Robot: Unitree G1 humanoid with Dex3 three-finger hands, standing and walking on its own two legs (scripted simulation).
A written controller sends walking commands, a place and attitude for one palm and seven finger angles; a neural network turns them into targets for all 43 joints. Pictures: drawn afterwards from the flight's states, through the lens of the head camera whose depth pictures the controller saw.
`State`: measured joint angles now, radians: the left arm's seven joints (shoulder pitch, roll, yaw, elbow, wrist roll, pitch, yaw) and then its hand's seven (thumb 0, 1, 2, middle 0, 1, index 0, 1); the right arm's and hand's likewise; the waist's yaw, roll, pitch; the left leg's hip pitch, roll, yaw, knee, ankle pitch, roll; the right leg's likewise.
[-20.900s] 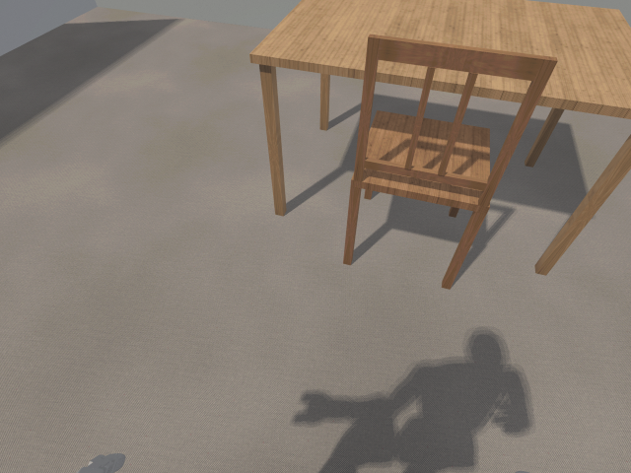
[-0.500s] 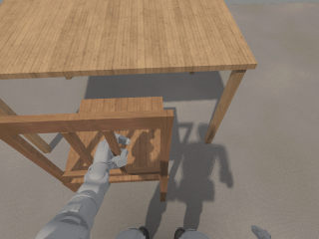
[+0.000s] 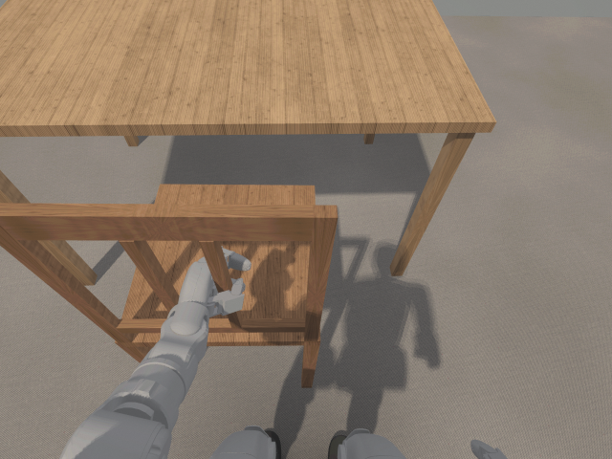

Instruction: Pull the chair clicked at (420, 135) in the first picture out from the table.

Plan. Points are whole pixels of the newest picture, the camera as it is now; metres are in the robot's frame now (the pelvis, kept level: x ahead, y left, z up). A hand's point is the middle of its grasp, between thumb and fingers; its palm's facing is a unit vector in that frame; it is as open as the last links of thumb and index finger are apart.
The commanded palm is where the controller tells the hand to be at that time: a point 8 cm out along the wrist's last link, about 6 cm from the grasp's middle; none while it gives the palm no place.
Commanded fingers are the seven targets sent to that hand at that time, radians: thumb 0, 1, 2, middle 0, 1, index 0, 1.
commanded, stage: step backward, pulling the chair out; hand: left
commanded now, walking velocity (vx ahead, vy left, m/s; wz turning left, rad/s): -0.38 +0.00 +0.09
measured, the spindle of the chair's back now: (163, 288) +0.36 +0.23 -0.07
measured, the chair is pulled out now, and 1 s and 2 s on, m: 0.19 0.27 0.40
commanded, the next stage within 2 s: none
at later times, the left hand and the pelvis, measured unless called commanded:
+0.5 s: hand (227, 313) +0.32 +0.13 -0.06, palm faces -0.06 -0.98 -0.17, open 5.1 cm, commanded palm +0.31 +0.18 -0.06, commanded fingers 0.00 0.90 0.90 -0.50 -1.45 -0.50 -1.45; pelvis -0.03 +0.01 +0.00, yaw +4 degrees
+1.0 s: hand (214, 348) +0.26 +0.14 -0.06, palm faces -0.02 -0.98 -0.19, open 5.2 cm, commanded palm +0.25 +0.19 -0.05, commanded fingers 0.00 0.90 0.90 -0.50 -1.45 -0.50 -1.45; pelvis -0.09 +0.01 +0.00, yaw +3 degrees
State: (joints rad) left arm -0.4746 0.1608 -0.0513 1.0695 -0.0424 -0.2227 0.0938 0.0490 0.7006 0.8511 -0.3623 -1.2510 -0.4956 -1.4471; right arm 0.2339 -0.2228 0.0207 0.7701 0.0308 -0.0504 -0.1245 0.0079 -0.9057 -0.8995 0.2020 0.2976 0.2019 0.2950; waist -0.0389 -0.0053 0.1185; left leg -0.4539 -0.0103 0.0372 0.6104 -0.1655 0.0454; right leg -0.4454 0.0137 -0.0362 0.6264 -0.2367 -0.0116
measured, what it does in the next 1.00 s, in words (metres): steps on the spot: left foot, then right foot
